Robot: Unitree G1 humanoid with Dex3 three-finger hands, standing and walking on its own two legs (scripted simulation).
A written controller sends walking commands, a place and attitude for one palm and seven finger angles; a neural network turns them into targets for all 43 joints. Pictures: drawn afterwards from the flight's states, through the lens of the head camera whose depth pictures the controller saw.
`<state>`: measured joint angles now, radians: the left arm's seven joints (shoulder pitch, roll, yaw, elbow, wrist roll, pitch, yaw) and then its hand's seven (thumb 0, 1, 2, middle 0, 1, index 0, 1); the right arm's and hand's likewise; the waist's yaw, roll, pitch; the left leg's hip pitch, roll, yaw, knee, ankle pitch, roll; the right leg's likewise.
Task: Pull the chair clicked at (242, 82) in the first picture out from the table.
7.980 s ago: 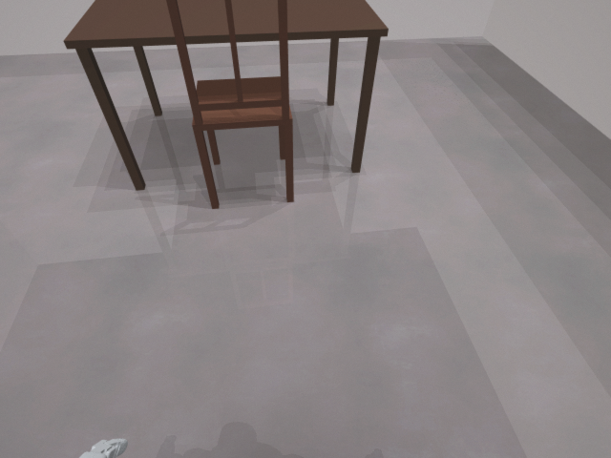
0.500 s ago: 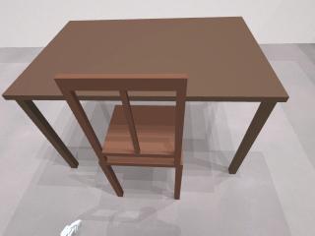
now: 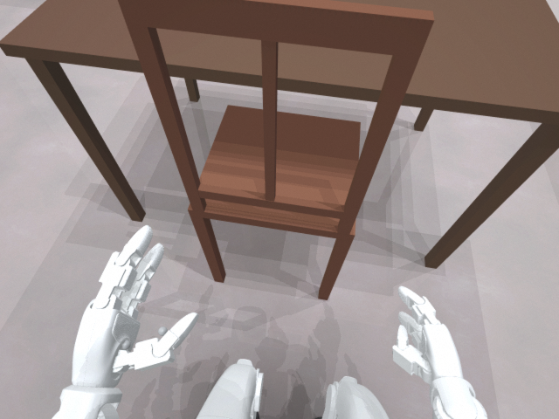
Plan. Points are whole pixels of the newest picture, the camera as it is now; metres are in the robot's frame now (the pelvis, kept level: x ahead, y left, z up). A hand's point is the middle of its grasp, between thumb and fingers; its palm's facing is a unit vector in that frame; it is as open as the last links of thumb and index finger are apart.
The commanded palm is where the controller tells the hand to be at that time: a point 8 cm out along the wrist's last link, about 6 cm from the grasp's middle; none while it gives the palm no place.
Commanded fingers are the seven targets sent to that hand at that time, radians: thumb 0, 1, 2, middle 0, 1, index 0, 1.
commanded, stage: raise the hand toward the chair's back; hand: left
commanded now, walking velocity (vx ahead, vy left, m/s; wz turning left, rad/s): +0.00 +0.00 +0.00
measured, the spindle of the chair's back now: (270, 137) +0.54 +0.09 +0.05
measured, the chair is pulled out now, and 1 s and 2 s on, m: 0.00 0.00 0.00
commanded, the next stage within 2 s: aim the fingers beside a spindle in 1.46 s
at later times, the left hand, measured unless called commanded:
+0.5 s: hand (168, 311) +0.23 +0.17 +0.04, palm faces -0.12 -0.99 -0.03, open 15.3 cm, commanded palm +0.21 +0.24 +0.06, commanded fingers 0.00 -0.45 0.32 -0.06 -0.09 -0.06 -0.09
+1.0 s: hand (134, 267) +0.27 +0.22 +0.08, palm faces +0.02 -1.00 -0.09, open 16.9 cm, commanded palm +0.25 +0.27 +0.07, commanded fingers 0.00 -0.50 0.30 -0.06 -0.08 -0.06 -0.08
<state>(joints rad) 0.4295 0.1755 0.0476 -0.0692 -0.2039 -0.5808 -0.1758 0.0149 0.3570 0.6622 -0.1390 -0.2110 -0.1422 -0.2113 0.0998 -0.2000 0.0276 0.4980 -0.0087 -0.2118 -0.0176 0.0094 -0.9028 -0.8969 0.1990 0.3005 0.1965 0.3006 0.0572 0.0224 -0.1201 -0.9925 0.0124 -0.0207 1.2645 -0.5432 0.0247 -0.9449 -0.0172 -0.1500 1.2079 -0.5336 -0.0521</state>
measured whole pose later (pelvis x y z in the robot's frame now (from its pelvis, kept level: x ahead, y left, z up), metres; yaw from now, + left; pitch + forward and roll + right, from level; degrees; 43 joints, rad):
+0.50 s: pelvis +0.00 +0.02 +0.01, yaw -1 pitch +16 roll -3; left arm 0.37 0.24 0.07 -0.02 -0.21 -0.38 -0.22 0.00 -0.23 0.41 -0.08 -0.12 -0.09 -0.12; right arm 0.22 -0.26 0.00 0.52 0.03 -0.19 -0.05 0.01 -0.90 -0.90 0.20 0.30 0.20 0.30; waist -0.03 0.02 -0.12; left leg -0.96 0.01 0.01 1.20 -0.52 0.05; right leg -0.92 -0.01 -0.11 1.14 -0.50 -0.02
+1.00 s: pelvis +0.02 +0.01 +0.03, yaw -1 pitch +15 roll -3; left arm 0.28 0.27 0.23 0.07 -0.28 -0.39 -0.27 -0.01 -0.49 0.30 -0.06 -0.08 -0.06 -0.08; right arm 0.24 -0.24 0.02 0.54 0.03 -0.21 -0.05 0.01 -0.90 -0.90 0.20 0.30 0.20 0.30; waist -0.01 0.03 -0.13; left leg -0.86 0.01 0.00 1.10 -0.51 0.03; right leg -0.82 -0.01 -0.13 1.04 -0.49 -0.03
